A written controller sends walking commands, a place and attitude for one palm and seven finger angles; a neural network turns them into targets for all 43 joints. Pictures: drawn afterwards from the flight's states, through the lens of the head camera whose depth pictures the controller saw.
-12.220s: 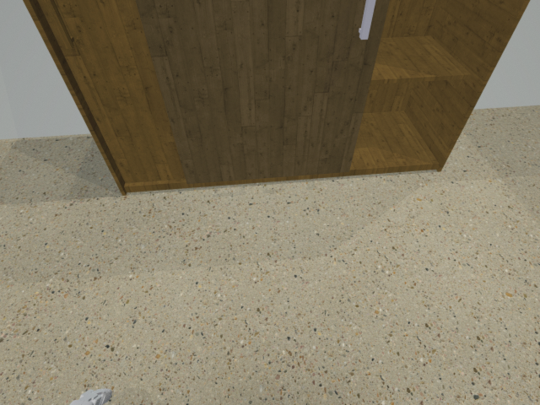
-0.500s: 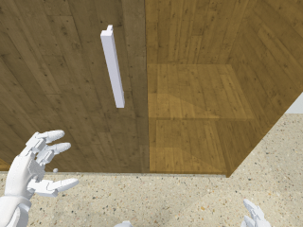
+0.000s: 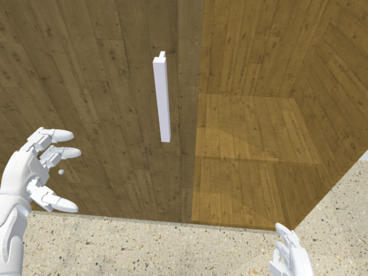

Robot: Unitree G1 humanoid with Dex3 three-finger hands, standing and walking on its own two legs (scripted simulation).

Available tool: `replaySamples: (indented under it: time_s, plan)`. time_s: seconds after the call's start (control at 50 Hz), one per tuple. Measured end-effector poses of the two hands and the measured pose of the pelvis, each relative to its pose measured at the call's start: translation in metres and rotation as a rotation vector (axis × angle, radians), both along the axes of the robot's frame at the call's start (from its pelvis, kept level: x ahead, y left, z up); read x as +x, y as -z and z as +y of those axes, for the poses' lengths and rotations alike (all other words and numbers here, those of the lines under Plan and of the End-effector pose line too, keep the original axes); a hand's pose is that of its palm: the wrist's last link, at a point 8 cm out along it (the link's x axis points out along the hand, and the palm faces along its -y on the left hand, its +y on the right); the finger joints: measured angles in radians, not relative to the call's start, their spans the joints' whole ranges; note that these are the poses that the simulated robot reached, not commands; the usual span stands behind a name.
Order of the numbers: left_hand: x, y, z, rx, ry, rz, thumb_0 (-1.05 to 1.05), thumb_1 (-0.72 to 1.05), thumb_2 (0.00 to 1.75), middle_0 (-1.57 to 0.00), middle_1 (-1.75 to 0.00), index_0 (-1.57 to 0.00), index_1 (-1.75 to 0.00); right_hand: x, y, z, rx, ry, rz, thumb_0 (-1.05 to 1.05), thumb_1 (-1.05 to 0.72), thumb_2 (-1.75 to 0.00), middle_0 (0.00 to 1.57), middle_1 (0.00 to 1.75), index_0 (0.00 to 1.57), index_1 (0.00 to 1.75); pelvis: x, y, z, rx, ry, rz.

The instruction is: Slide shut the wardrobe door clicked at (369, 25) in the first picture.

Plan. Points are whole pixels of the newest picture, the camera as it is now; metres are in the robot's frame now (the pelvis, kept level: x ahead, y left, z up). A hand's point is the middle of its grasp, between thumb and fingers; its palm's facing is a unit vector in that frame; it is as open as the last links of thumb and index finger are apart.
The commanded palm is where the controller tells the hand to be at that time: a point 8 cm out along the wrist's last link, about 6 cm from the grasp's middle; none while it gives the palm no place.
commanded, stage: raise the hand with hooked fingers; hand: left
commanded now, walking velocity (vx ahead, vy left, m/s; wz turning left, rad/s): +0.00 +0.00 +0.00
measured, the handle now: (164, 100) +0.50 +0.10 +0.13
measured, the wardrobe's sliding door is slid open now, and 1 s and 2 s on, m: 0.51 0.51 0.51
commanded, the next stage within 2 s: move the hooked fingers beside the handle in 0.60 s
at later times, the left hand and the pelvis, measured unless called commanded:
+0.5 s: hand (68, 163) +0.27 +0.25 +0.14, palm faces +0.06 -1.00 -0.07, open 14.0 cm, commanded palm +0.24 +0.30 +0.14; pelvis +0.00 -0.02 +0.00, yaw +0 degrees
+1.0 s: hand (87, 150) +0.31 +0.23 +0.14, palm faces +0.03 -1.00 -0.06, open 14.0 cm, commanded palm +0.29 +0.28 +0.14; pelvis +0.01 -0.03 +0.00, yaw +0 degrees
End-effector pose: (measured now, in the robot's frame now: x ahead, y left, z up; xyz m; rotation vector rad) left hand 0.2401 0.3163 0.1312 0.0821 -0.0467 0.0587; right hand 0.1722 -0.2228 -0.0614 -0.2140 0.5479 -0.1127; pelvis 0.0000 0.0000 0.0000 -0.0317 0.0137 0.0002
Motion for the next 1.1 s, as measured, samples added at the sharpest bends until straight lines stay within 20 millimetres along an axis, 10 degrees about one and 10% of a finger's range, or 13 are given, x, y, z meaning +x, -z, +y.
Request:
replaySamples:
  time_s: [0.36,0.76,1.1]
  plan:
    - [0.01,-0.01,-0.011,-0.003,0.019,0.024,-0.02,-0.5,0.3,-0.3,-1.2,-0.3,-1.2,-0.033,0.006,-0.043,-0.026,0.089,0.059,0.01,-0.9,-0.9,0.2,0.3,0.2,0.3,-0.001,-0.005,-0.014,0.01,0.009,-0.013]
    - [0.016,-0.016,-0.026,-0.006,0.008,0.0,-0.02,-0.5,0.3,-0.3,-1.2,-0.31,-1.2,-0.015,0.009,-0.052,0.001,0.082,0.026,0.01,-0.9,-0.9,0.2,0.3,0.2,0.3,0.005,-0.004,-0.029,0.021,0.007,-0.013]
    - [0.066,-0.009,-0.042,-0.032,0.045,0.02,-0.02,-0.5,0.3,-0.3,-1.2,-0.3,-1.2,-0.022,0.015,-0.058,-0.011,0.116,0.094,0.01,-0.9,-0.9,0.2,0.3,0.2,0.3,0.012,-0.004,-0.028,0.024,0.015,0.014]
